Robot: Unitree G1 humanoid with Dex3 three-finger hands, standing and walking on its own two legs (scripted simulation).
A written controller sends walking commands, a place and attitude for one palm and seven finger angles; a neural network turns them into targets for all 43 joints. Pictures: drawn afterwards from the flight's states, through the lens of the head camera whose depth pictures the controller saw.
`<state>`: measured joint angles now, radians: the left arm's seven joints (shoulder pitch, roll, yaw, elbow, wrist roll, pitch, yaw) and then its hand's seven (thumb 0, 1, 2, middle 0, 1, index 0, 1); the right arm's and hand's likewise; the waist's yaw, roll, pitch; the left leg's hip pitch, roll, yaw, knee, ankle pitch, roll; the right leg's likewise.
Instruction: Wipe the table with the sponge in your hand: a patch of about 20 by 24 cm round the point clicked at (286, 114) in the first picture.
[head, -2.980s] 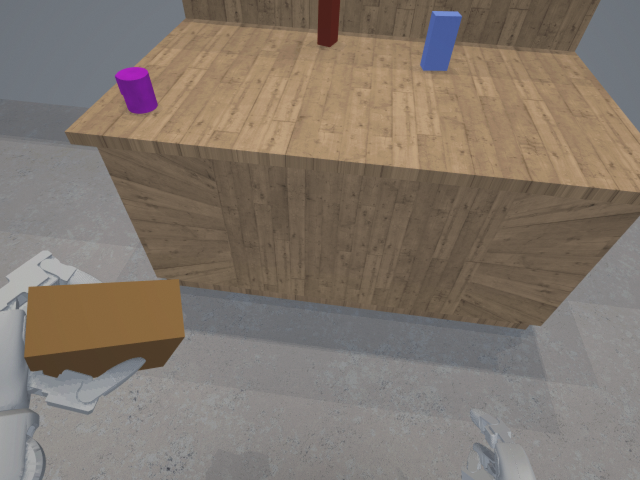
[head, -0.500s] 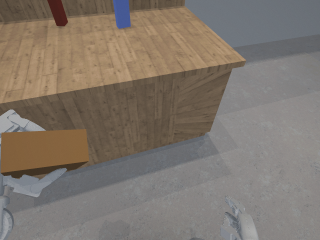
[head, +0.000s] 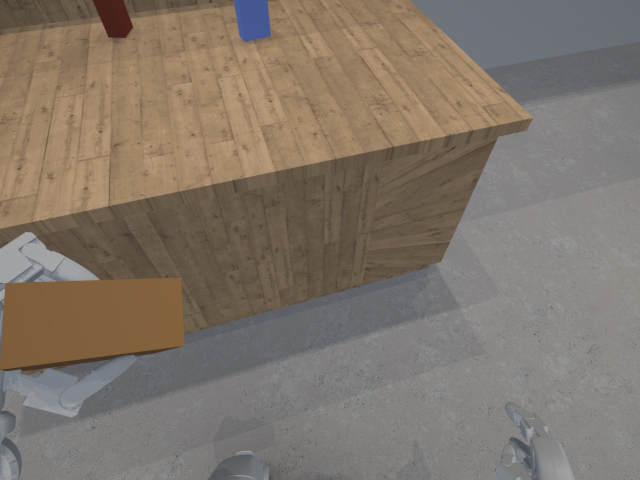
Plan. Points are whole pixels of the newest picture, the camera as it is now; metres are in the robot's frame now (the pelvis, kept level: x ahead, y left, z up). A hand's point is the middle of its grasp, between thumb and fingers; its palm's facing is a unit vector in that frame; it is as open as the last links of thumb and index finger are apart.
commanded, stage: take the last steps up to it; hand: left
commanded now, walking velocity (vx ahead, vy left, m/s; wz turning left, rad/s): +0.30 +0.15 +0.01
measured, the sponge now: (119, 324) +0.23 +0.19 +0.16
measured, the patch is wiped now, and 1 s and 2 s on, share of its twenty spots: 0.00 0.00 0.00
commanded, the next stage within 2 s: come to a stop and stand still in 1.28 s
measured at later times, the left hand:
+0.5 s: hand (49, 242) +0.30 +0.27 +0.17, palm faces +0.44 -0.74 -0.51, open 9.7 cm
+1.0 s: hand (48, 168) +0.41 +0.33 +0.16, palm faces +0.42 -0.81 -0.40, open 9.7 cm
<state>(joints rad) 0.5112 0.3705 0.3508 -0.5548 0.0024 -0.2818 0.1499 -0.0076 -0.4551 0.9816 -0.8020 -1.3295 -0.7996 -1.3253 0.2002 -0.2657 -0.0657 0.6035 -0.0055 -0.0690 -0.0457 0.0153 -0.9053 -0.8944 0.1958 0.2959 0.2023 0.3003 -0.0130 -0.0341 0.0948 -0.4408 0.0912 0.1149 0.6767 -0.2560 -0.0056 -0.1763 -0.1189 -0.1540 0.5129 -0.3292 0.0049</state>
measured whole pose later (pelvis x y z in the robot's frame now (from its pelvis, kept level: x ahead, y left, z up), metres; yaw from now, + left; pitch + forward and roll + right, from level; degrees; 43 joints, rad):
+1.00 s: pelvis +0.18 +0.09 -0.01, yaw -1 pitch -1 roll +1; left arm 0.41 0.39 0.39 -0.44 -0.02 -0.25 0.16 -0.01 -0.46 0.99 -0.80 -1.33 -0.80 -1.33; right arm 0.20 -0.17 -0.03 0.61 0.01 -0.06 -0.05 0.01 -0.91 -0.89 0.19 0.30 0.20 0.30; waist -0.01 -0.04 0.05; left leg -0.31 0.03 0.17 0.57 -0.24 0.04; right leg -0.39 -0.08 -0.08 1.10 -0.54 0.02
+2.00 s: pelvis +0.17 +0.12 -0.01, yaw -2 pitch -3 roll -1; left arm 0.44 0.35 0.31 -0.52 -0.02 -0.20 0.15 -0.01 -0.46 0.99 -0.80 -1.34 -0.80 -1.33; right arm 0.18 -0.13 0.06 0.61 -0.01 -0.11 -0.03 0.01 -0.90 -0.89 0.20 0.30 0.21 0.30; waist 0.02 0.03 0.08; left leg -0.32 0.05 0.05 0.52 -0.15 0.01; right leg -0.21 0.01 -0.08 0.52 -0.24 -0.02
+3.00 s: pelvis +0.14 +0.18 +0.00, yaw -4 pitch +0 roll -1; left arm 0.42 0.42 0.35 -0.43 -0.02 -0.32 0.08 -0.01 -0.46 1.00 -0.80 -1.34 -0.80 -1.34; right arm 0.25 -0.16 0.03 0.60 -0.01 -0.18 -0.01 0.01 -0.90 -0.89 0.20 0.30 0.21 0.30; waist 0.04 -0.09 0.04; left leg -0.29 -0.10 0.02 0.45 -0.17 0.10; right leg -0.21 -0.01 0.02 0.46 -0.26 0.01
